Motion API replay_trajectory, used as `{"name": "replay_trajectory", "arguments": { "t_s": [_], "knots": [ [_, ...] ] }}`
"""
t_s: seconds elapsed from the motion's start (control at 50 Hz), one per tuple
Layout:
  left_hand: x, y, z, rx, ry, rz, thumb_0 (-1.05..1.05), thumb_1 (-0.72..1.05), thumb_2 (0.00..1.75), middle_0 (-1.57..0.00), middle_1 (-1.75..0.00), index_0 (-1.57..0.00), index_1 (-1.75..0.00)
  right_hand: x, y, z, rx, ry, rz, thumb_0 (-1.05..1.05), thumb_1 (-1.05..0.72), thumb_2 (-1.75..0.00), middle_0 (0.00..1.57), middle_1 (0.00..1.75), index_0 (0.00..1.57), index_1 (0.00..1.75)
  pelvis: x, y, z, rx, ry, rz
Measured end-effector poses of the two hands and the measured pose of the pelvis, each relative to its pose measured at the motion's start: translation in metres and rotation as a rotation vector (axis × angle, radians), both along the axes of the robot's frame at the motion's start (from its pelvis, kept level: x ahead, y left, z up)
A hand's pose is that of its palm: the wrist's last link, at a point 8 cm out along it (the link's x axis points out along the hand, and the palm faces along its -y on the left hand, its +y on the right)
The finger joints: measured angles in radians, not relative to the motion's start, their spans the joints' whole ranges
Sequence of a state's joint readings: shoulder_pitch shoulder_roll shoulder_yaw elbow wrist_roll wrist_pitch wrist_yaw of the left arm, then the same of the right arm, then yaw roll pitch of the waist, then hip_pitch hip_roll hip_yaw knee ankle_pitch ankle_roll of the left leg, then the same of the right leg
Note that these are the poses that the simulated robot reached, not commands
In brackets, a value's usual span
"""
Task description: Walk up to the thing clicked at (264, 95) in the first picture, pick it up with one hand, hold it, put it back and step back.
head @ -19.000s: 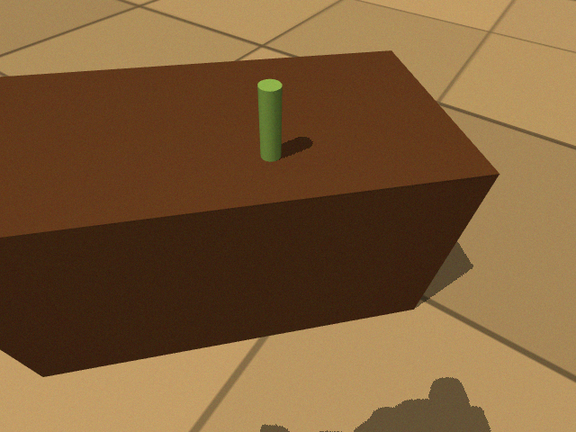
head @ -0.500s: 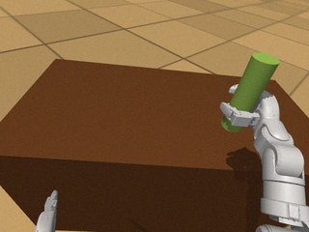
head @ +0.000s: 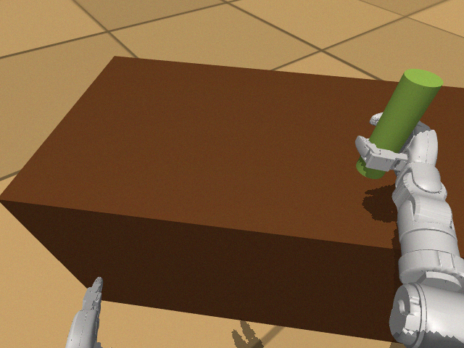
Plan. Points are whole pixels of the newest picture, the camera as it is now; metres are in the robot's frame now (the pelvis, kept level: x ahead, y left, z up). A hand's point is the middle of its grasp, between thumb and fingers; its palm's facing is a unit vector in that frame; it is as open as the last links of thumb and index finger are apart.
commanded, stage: crouch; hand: right
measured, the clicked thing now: (392, 129) +0.44 -0.22 +0.18
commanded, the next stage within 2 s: lower in 0.86 s
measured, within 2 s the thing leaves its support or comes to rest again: rests again in 1.88 s
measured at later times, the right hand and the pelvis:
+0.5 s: hand (374, 144) +0.48 -0.23 +0.11, palm faces +0.27 +0.96 +0.00, open 7.2 cm; pelvis +0.02 -0.01 -0.01, yaw +0 degrees
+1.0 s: hand (374, 145) +0.50 -0.24 +0.09, palm faces +0.28 +0.96 +0.00, open 7.2 cm; pelvis +0.01 -0.01 -0.02, yaw +1 degrees
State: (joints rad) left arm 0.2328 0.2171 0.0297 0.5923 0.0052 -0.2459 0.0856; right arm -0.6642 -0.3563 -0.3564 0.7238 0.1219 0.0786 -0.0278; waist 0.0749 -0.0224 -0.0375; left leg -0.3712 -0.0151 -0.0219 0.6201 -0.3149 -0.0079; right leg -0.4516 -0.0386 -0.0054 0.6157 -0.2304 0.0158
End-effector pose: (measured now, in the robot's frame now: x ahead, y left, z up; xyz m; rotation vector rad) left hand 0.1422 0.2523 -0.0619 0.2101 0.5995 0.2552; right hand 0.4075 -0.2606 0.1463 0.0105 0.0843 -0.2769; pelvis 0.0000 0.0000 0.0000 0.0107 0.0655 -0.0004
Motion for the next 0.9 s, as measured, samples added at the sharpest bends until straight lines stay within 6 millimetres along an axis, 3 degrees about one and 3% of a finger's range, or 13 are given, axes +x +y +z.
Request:
{"name": "replay_trajectory", "arguments": {
  "t_s": [0.16, 0.3, 0.52, 0.9],
  "knots": [
    [-0.002, -0.009, -0.004, -0.010, 0.045, -0.013, -0.01, -0.53, 0.05, -0.05, -0.05, -0.06, -0.05, 0.017, -0.011, -0.021, -0.008, -0.001, -0.002, -0.01, 0.11, -1.18, 0.84, 1.20, 0.88, 1.22, 0.006, -0.004, -0.003, 0.003, 0.048, 0.001],
    [-0.002, -0.001, -0.006, 0.023, 0.092, 0.009, -0.01, -0.53, 0.05, -0.05, -0.05, -0.06, -0.05, 0.031, -0.014, -0.030, -0.009, -0.020, 0.002, -0.01, 0.11, -1.18, 0.84, 1.20, 0.88, 1.22, 0.012, -0.008, -0.006, 0.009, 0.081, 0.005],
    [0.018, -0.012, 0.001, -0.001, 0.054, -0.019, -0.01, -0.53, 0.05, -0.05, -0.05, -0.06, -0.05, 0.038, -0.019, -0.038, -0.004, -0.020, -0.001, -0.01, 0.11, -1.18, 0.84, 1.20, 0.88, 1.22, 0.021, -0.008, -0.008, 0.013, 0.103, 0.006],
    [0.001, -0.002, -0.004, 0.046, 0.105, -0.003, -0.01, -0.54, 0.06, -0.05, -0.05, -0.05, -0.05, 0.054, -0.028, -0.050, -0.008, -0.025, 0.002, -0.01, 0.11, -1.19, 0.85, 1.19, 0.88, 1.22, 0.013, -0.011, -0.017, 0.024, 0.148, 0.010]
  ]
}}
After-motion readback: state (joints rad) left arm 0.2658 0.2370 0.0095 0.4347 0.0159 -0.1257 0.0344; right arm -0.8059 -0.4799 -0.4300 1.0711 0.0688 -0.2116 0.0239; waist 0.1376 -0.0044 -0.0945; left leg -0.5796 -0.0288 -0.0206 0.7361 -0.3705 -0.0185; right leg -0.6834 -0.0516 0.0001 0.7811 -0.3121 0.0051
